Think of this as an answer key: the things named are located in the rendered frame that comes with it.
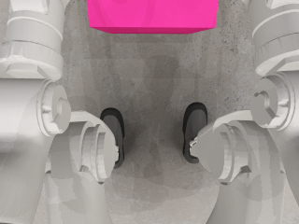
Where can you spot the robot right upper arm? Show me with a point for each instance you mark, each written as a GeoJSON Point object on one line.
{"type": "Point", "coordinates": [275, 106]}

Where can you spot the robot left upper arm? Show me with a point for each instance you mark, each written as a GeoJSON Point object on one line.
{"type": "Point", "coordinates": [32, 112]}

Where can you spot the carton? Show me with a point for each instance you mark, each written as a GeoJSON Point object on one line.
{"type": "Point", "coordinates": [166, 17]}

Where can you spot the left robot forearm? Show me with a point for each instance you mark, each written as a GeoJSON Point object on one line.
{"type": "Point", "coordinates": [35, 31]}

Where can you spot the robot right foot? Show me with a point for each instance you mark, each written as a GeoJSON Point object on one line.
{"type": "Point", "coordinates": [195, 119]}

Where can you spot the robot right thigh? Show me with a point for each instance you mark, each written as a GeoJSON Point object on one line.
{"type": "Point", "coordinates": [245, 159]}

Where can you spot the right robot forearm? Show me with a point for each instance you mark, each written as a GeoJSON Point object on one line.
{"type": "Point", "coordinates": [274, 26]}

